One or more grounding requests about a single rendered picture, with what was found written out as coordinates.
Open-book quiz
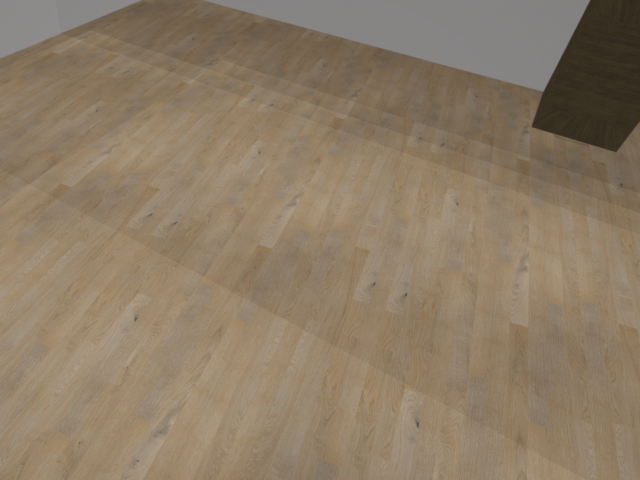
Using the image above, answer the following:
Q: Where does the cabinet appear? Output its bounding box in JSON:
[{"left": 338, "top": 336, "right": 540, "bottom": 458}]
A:
[{"left": 532, "top": 0, "right": 640, "bottom": 152}]

